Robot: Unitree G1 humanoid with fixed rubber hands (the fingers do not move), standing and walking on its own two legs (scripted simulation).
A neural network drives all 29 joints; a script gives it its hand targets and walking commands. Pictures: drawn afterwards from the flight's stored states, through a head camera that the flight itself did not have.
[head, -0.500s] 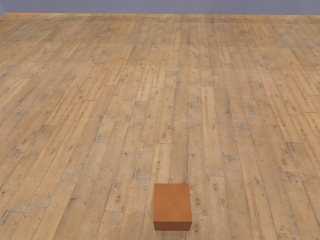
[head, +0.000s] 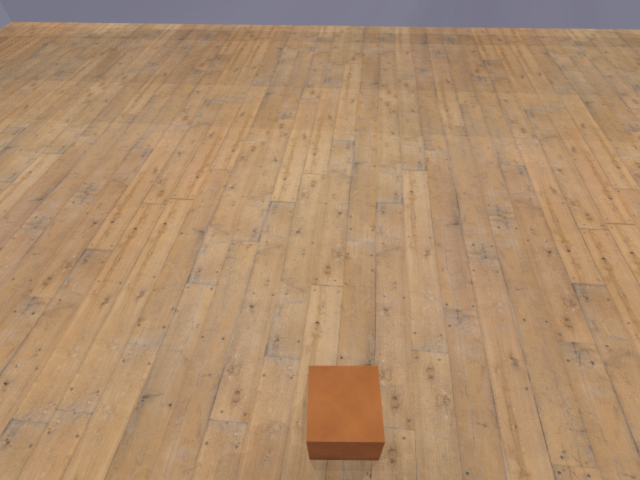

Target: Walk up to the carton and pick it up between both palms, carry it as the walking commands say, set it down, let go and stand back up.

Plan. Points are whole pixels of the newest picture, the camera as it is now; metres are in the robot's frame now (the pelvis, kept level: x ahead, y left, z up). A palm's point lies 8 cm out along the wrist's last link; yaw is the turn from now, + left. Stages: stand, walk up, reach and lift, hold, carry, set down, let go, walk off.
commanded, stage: walk up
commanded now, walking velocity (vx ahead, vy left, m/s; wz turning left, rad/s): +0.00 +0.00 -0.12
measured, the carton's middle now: (343, 412) +0.44 -0.03 -0.68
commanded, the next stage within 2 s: stand in 1.96 s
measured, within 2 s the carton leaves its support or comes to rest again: neither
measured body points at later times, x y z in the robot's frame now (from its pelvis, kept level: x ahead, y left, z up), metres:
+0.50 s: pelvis +0.00 +0.00 +0.00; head +0.01 +0.00 +0.45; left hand +0.03 +0.26 -0.15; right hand +0.01 -0.26 -0.15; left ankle +0.02 +0.10 -0.74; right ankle -0.04 -0.12 -0.74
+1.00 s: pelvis +0.00 +0.00 +0.00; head +0.02 +0.00 +0.45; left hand +0.04 +0.26 -0.14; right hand +0.02 -0.26 -0.15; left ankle +0.02 +0.10 -0.74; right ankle -0.04 -0.12 -0.74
